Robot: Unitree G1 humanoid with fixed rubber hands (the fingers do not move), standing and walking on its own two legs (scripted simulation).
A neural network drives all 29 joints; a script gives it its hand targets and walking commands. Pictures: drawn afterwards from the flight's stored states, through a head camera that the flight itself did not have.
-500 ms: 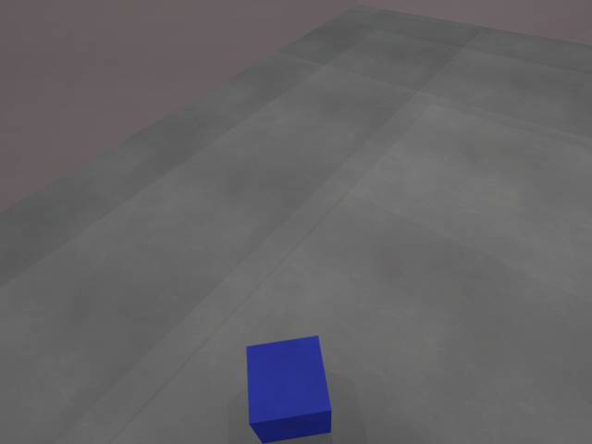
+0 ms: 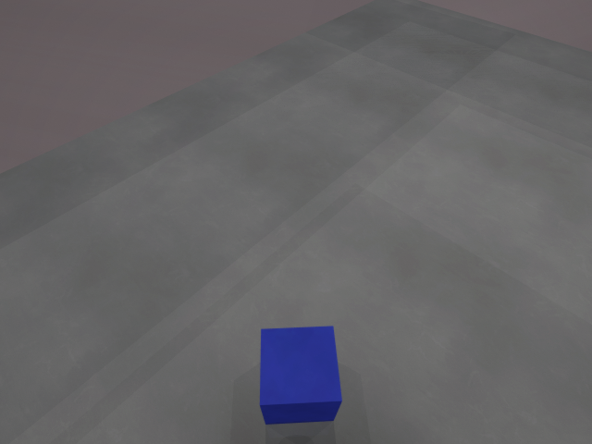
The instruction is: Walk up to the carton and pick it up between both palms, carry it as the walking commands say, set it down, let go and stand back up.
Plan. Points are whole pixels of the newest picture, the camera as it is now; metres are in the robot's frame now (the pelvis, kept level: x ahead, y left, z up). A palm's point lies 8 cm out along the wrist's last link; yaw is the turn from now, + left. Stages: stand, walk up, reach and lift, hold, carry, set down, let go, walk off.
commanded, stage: walk up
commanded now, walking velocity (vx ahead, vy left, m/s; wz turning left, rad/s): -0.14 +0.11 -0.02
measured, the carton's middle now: (298, 376) +0.40 +0.03 -0.64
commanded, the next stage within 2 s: stand in 1.36 s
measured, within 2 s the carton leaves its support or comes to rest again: neither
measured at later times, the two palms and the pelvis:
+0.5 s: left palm out of the picture +0.00 +0.27 -0.13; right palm out of the picture +0.01 -0.18 -0.13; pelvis -0.01 +0.04 +0.01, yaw -1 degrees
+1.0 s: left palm out of the picture -0.03 +0.20 -0.14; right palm out of the picture -0.05 -0.21 -0.14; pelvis -0.01 +0.00 +0.01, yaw +0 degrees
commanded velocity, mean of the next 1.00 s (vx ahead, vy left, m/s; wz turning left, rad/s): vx -0.01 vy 0.00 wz -0.01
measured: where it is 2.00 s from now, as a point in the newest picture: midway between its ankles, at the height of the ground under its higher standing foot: outside the picture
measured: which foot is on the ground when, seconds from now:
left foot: up 0.00-0.00, down 0.02-1.00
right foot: down 0.00-0.00, up 0.02-0.38, down 0.40-1.00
